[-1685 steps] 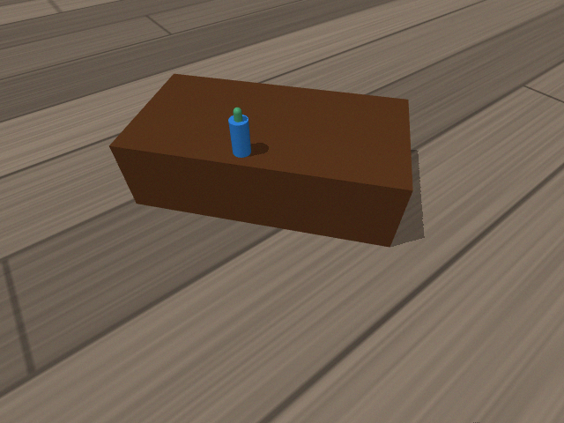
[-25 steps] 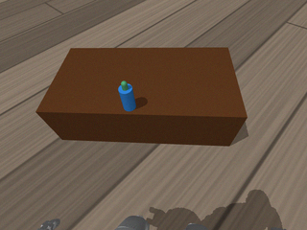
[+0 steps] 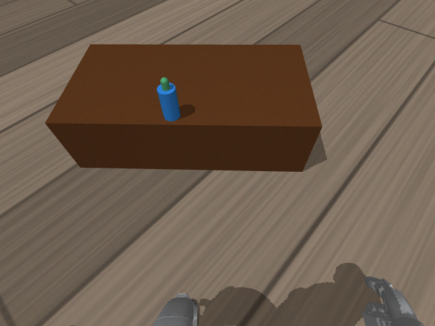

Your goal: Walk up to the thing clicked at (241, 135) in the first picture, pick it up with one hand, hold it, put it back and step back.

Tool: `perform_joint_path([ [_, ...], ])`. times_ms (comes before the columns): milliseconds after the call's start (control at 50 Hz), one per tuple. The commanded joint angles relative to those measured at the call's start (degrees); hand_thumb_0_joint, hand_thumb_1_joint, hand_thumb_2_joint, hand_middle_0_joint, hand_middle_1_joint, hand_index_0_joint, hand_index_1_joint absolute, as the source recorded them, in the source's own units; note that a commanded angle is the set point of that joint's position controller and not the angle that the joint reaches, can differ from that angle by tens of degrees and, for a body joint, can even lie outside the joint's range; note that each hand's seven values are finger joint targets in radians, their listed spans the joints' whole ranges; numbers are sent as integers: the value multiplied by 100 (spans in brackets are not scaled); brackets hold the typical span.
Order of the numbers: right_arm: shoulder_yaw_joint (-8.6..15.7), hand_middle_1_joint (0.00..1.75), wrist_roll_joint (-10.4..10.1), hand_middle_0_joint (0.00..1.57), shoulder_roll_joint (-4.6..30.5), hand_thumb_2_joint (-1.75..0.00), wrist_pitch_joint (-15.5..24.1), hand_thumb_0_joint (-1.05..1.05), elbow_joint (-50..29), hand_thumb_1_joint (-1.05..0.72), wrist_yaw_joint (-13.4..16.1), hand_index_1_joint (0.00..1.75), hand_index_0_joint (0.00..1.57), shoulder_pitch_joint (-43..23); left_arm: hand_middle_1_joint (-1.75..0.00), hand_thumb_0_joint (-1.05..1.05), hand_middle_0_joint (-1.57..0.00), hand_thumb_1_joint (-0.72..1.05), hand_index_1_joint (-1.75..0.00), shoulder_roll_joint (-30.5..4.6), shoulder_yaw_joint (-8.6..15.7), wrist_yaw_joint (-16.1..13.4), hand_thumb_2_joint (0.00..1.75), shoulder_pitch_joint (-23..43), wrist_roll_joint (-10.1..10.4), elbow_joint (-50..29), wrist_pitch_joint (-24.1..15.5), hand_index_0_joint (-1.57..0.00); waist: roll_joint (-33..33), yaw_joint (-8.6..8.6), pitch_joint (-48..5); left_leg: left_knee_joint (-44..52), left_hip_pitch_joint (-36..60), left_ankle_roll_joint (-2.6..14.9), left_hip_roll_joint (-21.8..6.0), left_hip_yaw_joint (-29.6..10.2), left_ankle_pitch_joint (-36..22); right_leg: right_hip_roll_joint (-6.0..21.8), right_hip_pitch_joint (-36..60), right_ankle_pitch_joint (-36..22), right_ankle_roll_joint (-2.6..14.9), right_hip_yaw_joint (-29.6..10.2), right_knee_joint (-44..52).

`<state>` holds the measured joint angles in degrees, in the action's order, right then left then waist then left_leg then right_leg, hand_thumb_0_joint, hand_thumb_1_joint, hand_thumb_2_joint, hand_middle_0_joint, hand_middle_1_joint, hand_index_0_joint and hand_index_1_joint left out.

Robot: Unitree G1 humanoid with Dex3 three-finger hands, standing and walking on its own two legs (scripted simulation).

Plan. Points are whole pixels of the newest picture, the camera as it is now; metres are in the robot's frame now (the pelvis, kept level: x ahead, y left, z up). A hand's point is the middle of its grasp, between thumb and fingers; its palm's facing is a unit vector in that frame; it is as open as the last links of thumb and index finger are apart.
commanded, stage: step back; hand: left
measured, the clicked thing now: (168, 98) +0.97 +0.25 -0.29
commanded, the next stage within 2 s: stand in 1.18 s
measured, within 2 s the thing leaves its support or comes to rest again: neither
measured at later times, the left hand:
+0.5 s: hand out of the picture -0.04 +0.28 -0.13, palm faces +0.08 -0.92 -0.39, open 7.4 cm
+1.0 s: hand out of the picture +0.02 +0.29 -0.14, palm faces +0.09 -0.93 -0.35, open 7.4 cm
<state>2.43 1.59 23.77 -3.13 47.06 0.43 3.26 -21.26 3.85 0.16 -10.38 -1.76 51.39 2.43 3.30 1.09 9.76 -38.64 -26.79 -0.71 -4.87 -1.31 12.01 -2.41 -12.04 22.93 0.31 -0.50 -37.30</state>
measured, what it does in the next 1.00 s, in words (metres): steps on the spot: left foot, then left foot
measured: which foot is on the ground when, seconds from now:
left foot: down 0.00-0.00, up 0.02-0.28, down 0.30-0.56, up 0.58-0.78, down 0.80-1.00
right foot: down 0.00-1.00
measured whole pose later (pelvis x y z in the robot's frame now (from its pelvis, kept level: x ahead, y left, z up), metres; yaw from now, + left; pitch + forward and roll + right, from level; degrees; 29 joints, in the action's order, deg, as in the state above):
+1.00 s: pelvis -0.03 +0.02 +0.02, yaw +5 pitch -2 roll +0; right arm 0.8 1.6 18.6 0.7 60.3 -0.3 5.6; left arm -22.0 1.7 0.3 -8.4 -0.1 59.9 -1.0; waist -1.1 1.1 3.9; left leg -31.8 -14.9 -0.5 -1.8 1.2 15.0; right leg 1.2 -11.0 17.5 -1.5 -0.6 -30.4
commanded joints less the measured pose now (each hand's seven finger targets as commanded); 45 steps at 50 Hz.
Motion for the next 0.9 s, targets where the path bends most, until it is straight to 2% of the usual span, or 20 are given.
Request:
perform_joint_path([
  [0,404,30,-62,20,1081,-90,-11,0,-402,-90,157,30,20,-114,-30,0,-20,90,-30,-2190,557,-127,90,36,-80,-627,-189,-20,-1361,254,-514,-2711,-118,-24,805,-1116,2119,2723,-1618,-240,1669,-3045,2268],
  [60,346,30,-112,20,985,-90,72,0,-63,-90,110,30,20,516,-30,0,-20,90,-30,-1532,402,-188,90,662,-93,-690,-259,-20,-843,-217,-719,-2955,-54,-12,1040,-855,1259,1509,-875,-1161,945,-1102,1418],
  [180,354,30,62,20,1011,-90,207,0,12,-90,-30,30,20,221,-30,0,-20,90,-30,-1739,498,-125,90,-107,-151,-467,-341,-20,-1475,379,-638,-807,-168,-85,536,-297,1847,1807,140,1768,1084,-1755,1851],
  [220,347,30,53,20,936,-90,289,0,244,-90,-64,30,20,463,-30,0,-20,90,-30,-1738,476,-75,90,-3,-114,-417,-321,-20,-1568,296,-646,222,564,1,522,5,2163,1809,-167,1678,1064,-1589,1857],
  [260,391,30,32,20,856,-90,375,0,597,-90,-77,30,20,1118,-30,0,-20,90,-30,-1588,376,-40,90,162,-77,-440,-252,-20,-1225,-88,-843,1814,1910,183,682,287,1064,1467,-640,1084,757,-977,1297],
  [280,485,30,69,20,1028,-90,431,0,727,-90,-51,30,20,1310,-30,0,-20,90,-30,-1273,249,-28,90,-6,-79,-419,-237,-20,-464,-174,-967,2040,2676,308,376,-451,1117,1126,-1325,878,516,-570,489],
  [300,526,30,120,20,1510,-90,471,0,638,-90,-24,30,20,1160,-30,0,-20,90,-30,-895,133,-8,90,226,46,-486,-267,-20,977,-287,-845,2720,2360,883,-993,-2917,3124,311,-2284,858,20,131,-629],
  [320,581,30,73,20,1852,-90,479,0,520,-90,-42,30,20,913,-30,0,-20,90,-30,-1450,325,-46,90,675,4,-430,-278,-20,478,-395,-360,2974,1021,1557,-1630,-3484,3968,512,-1858,977,29,-226,-1270],
  [380,357,30,120,20,1191,-90,600,0,466,-90,-18,30,20,400,-30,0,-20,90,-30,-1203,245,67,90,250,84,-205,-353,-20,167,-12,-352,2380,1432,1018,-758,-1749,1953,559,-1480,183,79,-286,-865],
  [440,424,30,118,20,1278,-90,541,0,523,-90,-78,30,20,558,-30,0,-20,90,-30,-1169,260,103,90,154,43,-42,-413,-20,695,-162,-587,2205,1167,978,-668,-1340,1808,331,-572,235,17,150,-61],
  [500,342,30,39,20,1015,-90,394,0,447,-90,-91,30,20,418,-30,0,-20,90,-30,-1105,293,24,90,-312,-9,240,-494,-20,317,166,-637,1297,362,662,-341,-766,1768,82,846,-489,110,267,1259],
  [520,254,30,7,20,746,-90,391,0,398,-90,-77,30,20,586,-30,0,-20,90,-30,-1315,368,-22,90,-384,-70,258,-538,-20,-294,189,-719,575,-206,457,-39,-540,1671,449,1394,-159,251,-554,1542],
  [540,203,30,-2,20,520,-90,395,0,299,-90,-56,30,20,448,-30,0,-20,90,-30,-1793,457,-62,90,-624,-89,294,-574,-20,-1403,349,-731,-778,-945,230,726,-102,2051,1707,1271,1324,759,-2687,2363],
  [560,311,30,45,20,858,-90,368,0,349,-90,0,30,20,380,-30,0,-20,90,-30,-2018,496,-45,90,-390,-88,163,-586,-20,-1099,307,-382,-1444,-606,170,530,-465,2228,2499,258,1985,1267,-3360,2681],
  [620,331,30,-9,20,912,-90,435,0,582,-90,-33,30,20,812,-30,0,-20,90,-30,-1634,393,-79,90,13,-4,24,-643,-20,-674,33,-361,-1352,-366,146,222,-689,1521,2022,156,550,1149,-2212,2264],
  [740,311,30,25,20,656,-90,468,0,848,-90,-55,30,20,990,-30,0,-20,90,-30,-1451,193,-50,90,544,66,-65,-545,-20,-1049,-212,-940,883,1617,53,441,302,408,1397,-616,-1641,754,-673,1152],
  [780,334,30,68,20,800,-90,495,0,859,-90,9,30,20,875,-30,0,-20,90,-30,-1119,39,-46,90,362,113,-43,-479,-20,-563,-204,-1085,1421,2199,209,56,-288,-373,1046,-952,-1846,381,-413,610],
  [800,328,30,75,20,1086,-90,541,0,751,-90,34,30,20,570,-30,0,-20,90,-30,-931,-18,-32,90,299,199,-4,-430,-20,91,-74,-1155,1891,1707,528,-760,-1457,36,551,-822,-951,106,-202,279],
  [820,323,30,-7,20,1320,-90,529,0,735,-90,8,30,20,249,-30,0,-20,90,-30,-1122,54,-71,90,207,230,196,-390,-20,275,62,-1052,1949,934,928,-1113,-1632,415,368,-136,79,73,10,155],
  [880,187,30,-10,20,996,-90,515,0,822,-90,-1,30,20,-89,-30,0,-20,90,-30,-1114,16,-73,90,174,155,414,-456,-20,180,125,-1078,1618,1023,521,-610,-889,-355,582,324,-940,173,-288,936],
])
